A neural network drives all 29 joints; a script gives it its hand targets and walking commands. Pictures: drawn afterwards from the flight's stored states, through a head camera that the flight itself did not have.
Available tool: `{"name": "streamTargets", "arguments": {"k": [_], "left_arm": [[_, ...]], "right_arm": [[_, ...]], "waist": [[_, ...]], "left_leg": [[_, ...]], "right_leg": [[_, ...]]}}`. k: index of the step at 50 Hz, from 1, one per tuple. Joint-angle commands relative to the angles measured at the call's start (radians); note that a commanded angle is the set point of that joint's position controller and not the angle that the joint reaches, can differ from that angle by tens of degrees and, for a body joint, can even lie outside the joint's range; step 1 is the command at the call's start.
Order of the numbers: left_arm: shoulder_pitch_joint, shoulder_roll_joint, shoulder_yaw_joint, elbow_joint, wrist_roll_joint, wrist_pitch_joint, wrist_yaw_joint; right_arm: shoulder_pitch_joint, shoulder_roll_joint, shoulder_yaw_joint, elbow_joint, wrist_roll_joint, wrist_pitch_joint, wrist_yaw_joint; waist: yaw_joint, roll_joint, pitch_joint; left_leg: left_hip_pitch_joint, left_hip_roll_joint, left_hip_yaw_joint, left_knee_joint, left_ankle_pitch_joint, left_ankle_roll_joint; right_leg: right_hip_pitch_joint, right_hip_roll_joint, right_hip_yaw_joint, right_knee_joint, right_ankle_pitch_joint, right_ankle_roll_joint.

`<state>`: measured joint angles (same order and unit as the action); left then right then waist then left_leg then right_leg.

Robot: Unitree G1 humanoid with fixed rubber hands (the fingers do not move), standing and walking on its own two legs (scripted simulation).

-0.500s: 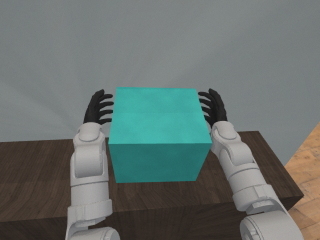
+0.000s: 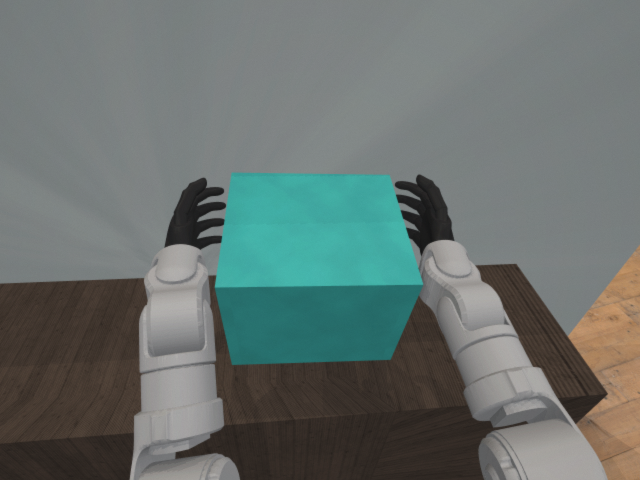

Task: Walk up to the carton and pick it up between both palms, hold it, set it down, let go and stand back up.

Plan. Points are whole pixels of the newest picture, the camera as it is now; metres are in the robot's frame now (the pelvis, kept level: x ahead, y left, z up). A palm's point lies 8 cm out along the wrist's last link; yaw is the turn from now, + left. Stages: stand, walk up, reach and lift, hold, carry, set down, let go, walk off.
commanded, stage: hold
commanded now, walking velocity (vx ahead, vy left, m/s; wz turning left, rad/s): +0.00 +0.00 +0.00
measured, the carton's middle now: (312, 267) +0.36 +0.01 +0.13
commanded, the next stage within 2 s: none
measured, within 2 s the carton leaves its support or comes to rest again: neither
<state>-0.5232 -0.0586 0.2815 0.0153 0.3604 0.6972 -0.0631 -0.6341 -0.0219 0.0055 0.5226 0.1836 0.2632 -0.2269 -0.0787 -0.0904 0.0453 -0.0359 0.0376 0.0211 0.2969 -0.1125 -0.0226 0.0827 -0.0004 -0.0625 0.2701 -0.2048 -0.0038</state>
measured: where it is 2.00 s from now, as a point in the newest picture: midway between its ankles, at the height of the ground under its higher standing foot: outside the picture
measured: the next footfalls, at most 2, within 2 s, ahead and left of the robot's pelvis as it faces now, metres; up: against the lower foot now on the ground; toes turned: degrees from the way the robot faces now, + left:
none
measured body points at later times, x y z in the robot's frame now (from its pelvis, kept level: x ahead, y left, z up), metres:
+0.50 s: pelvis -0.01 +0.00 +0.00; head -0.05 +0.04 +0.45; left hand +0.36 +0.16 +0.18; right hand +0.37 -0.14 +0.17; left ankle +0.04 +0.13 -0.75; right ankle -0.02 -0.11 -0.75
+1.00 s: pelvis +0.00 +0.00 +0.00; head -0.04 +0.04 +0.45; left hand +0.36 +0.16 +0.18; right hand +0.37 -0.14 +0.17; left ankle +0.04 +0.13 -0.75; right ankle -0.02 -0.11 -0.75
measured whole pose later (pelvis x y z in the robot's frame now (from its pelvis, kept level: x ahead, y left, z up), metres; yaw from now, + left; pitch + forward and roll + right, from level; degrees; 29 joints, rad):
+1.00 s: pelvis +0.00 +0.00 +0.00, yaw +0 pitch -9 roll +0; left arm -0.51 -0.07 0.28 0.00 0.37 0.71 -0.06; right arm -0.62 -0.02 0.01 0.52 0.19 0.26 -0.22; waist -0.08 -0.09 0.06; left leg -0.02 0.03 0.02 0.30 -0.12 -0.02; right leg 0.10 0.00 -0.06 0.26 -0.21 0.00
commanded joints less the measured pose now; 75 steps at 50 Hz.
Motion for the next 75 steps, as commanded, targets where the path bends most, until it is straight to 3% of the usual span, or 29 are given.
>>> {"name": "streamTargets", "arguments": {"k": [1,5,7,14,20,25,31,36,39,44,51,54,57,60,62,65,70,72,75], "left_arm": [[-0.567,-0.479,-0.481,-0.056,-0.135,-0.039,-0.116],[-0.567,-0.487,-0.482,-0.057,-0.138,-0.042,-0.112],[-0.569,-0.49,-0.494,-0.062,-0.148,-0.045,-0.114],[-0.543,-0.48,-0.485,-0.088,-0.146,-0.045,-0.114],[-0.575,-0.471,-0.457,-0.028,-0.128,-0.038,-0.114],[-0.62,-0.494,-0.469,-0.014,-0.141,-0.046,-0.109],[-0.62,-0.486,-0.454,0.006,-0.136,-0.052,-0.111],[-0.592,-0.495,-0.473,-0.049,-0.143,-0.059,-0.111],[-0.555,-0.492,-0.489,-0.075,-0.136,-0.052,-0.106],[-0.539,-0.467,-0.47,-0.072,-0.134,-0.032,-0.122],[-0.568,-0.493,-0.517,-0.102,-0.156,-0.043,-0.11],[-0.579,-0.493,-0.51,-0.088,-0.155,-0.046,-0.103],[-0.583,-0.473,-0.467,-0.024,-0.134,-0.038,-0.107],[-0.581,-0.47,-0.443,0.005,-0.131,-0.039,-0.118],[-0.613,-0.495,-0.483,-0.054,-0.158,-0.051,-0.111],[-0.61,-0.492,-0.492,-0.046,-0.16,-0.062,-0.101],[-0.569,-0.462,-0.428,-0.016,-0.117,-0.041,-0.123],[-0.602,-0.464,-0.446,-0.048,-0.134,-0.045,-0.129],[-0.561,-0.48,-0.457,-0.046,-0.129,-0.039,-0.122]], "right_arm": [[-0.645,0.513,0.322,-0.255,0.03,-0.059,0.1],[-0.679,0.519,0.336,-0.284,0.039,-0.067,0.102],[-0.677,0.511,0.336,-0.298,0.042,-0.066,0.098],[-0.681,0.522,0.388,-0.344,0.061,-0.071,0.089],[-0.675,0.506,0.327,-0.259,0.024,-0.063,0.108],[-0.73,0.522,0.292,-0.256,0.008,-0.08,0.119],[-0.727,0.53,0.297,-0.237,0.003,-0.08,0.115],[-0.728,0.54,0.358,-0.294,0.042,-0.092,0.098],[-0.654,0.525,0.361,-0.274,0.055,-0.078,0.092],[-0.66,0.519,0.362,-0.303,0.053,-0.067,0.091],[-0.682,0.517,0.357,-0.335,0.054,-0.075,0.102],[-0.676,0.513,0.339,-0.311,0.043,-0.068,0.103],[-0.687,0.516,0.313,-0.262,0.013,-0.064,0.113],[-0.694,0.52,0.304,-0.249,0.006,-0.069,0.113],[-0.742,0.535,0.33,-0.303,0.025,-0.089,0.113],[-0.746,0.548,0.37,-0.319,0.047,-0.088,0.102],[-0.682,0.528,0.348,-0.238,0.029,-0.067,0.094],[-0.689,0.525,0.341,-0.254,0.035,-0.07,0.094],[-0.684,0.523,0.347,-0.277,0.046,-0.075,0.096]], "waist": [[-0.022,0.116,-0.275],[-0.012,0.1,-0.321],[-0.026,0.107,-0.329],[-0.005,0.087,-0.368],[0.004,0.09,-0.267],[-0.006,0.109,-0.307],[-0.008,0.083,-0.341],[-0.006,0.096,-0.413],[-0.019,0.126,-0.354],[-0.013,0.085,-0.305],[-0.015,0.123,-0.344],[-0.018,0.118,-0.334],[0.001,0.093,-0.277],[-0.002,0.076,-0.298],[-0.005,0.099,-0.401],[0.002,0.097,-0.407],[0.007,0.064,-0.305],[-0.009,0.08,-0.323],[-0.007,0.105,-0.315]], "left_leg": [[0.217,-0.058,0.037,0.003,0.147,0.002],[0.24,-0.056,0.032,0.019,0.212,0.006],[0.255,-0.056,0.028,0.028,0.226,-0.002],[0.259,-0.065,0.027,0.039,0.262,0.005],[0.213,-0.055,0.043,-0.01,0.111,0.022],[0.212,-0.053,0.044,-0.01,0.079,0.024],[0.225,-0.059,0.046,-0.001,0.1,0.031],[0.267,-0.065,0.031,0.043,0.26,0.012],[0.273,-0.062,0.029,0.051,0.296,-0.007],[0.238,-0.066,0.034,0.026,0.237,0.007],[0.254,-0.057,0.03,0.032,0.24,-0.007],[0.251,-0.054,0.028,0.022,0.194,-0.001],[0.214,-0.052,0.04,-0.012,0.089,0.024],[0.197,-0.057,0.045,-0.018,0.074,0.035],[0.232,-0.059,0.04,0.013,0.158,0.023],[0.257,-0.066,0.033,0.035,0.212,0.019],[0.221,-0.066,0.044,0.004,0.153,0.03],[0.222,-0.065,0.041,0.01,0.174,0.02],[0.237,-0.062,0.04,0.024,0.224,0.008]], "right_leg": [[-0.111,0.04,-0.042,-0.04,0.158,0.055],[-0.093,0.05,-0.045,-0.036,0.209,0.054],[-0.093,0.049,-0.044,-0.033,0.229,0.058],[-0.058,0.046,-0.039,-0.02,0.319,0.068],[-0.14,0.037,-0.037,-0.056,0.111,0.049],[-0.155,0.035,-0.041,-0.053,0.075,0.047],[-0.132,0.038,-0.039,-0.049,0.115,0.058],[-0.058,0.048,-0.039,-0.018,0.304,0.065],[-0.065,0.05,-0.04,-0.017,0.307,0.061],[-0.061,0.042,-0.037,-0.03,0.287,0.066],[-0.099,0.049,-0.044,-0.033,0.223,0.049],[-0.116,0.047,-0.046,-0.037,0.18,0.048],[-0.137,0.037,-0.042,-0.053,0.095,0.046],[-0.106,0.031,-0.035,-0.049,0.125,0.055],[-0.087,0.042,-0.039,-0.032,0.181,0.053],[-0.079,0.042,-0.033,-0.025,0.262,0.065],[-0.078,0.035,-0.033,-0.038,0.233,0.069],[-0.067,0.036,-0.034,-0.029,0.258,0.069],[-0.069,0.043,-0.037,-0.034,0.258,0.057]]}}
